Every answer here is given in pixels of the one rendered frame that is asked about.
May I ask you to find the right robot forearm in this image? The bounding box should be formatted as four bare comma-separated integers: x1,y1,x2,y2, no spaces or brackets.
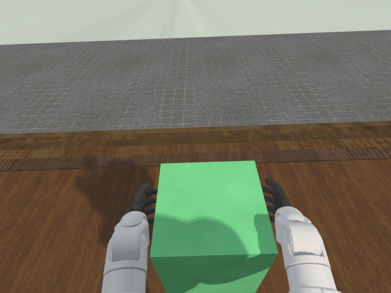
275,206,341,293

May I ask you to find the robot left hand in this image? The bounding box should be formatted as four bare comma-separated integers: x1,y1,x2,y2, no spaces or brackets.
128,182,158,224

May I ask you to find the carton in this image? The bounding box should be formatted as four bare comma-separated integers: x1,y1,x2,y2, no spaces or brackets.
150,161,278,293

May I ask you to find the robot right hand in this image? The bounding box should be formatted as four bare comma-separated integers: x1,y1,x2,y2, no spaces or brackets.
261,178,292,223

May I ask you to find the left robot forearm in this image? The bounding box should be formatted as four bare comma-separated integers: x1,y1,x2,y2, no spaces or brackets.
101,211,150,293

